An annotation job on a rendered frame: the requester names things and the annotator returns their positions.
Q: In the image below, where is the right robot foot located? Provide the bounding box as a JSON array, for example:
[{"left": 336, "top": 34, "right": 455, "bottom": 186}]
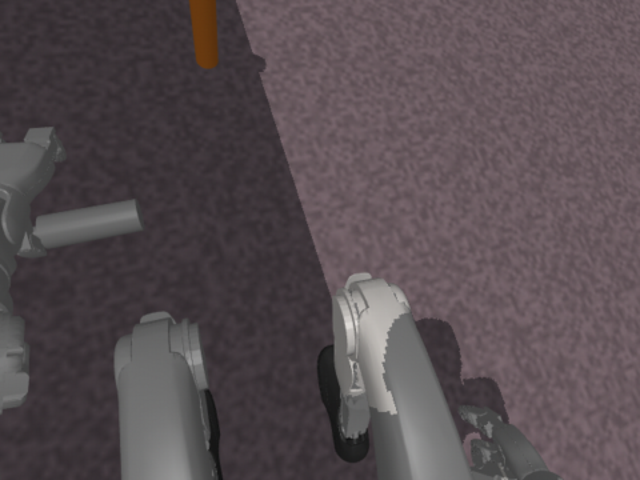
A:
[{"left": 317, "top": 345, "right": 369, "bottom": 463}]

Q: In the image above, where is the left robot foot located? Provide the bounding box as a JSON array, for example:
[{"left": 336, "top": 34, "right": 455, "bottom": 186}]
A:
[{"left": 204, "top": 389, "right": 223, "bottom": 480}]

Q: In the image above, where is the right robot hand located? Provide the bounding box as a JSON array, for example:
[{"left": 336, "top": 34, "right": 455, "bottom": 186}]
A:
[{"left": 458, "top": 405, "right": 549, "bottom": 480}]

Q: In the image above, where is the left robot hand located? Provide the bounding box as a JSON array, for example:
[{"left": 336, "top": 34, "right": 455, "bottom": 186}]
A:
[{"left": 0, "top": 127, "right": 66, "bottom": 258}]

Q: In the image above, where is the left robot arm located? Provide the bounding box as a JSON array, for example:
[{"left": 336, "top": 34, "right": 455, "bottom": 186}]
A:
[{"left": 0, "top": 184, "right": 31, "bottom": 480}]

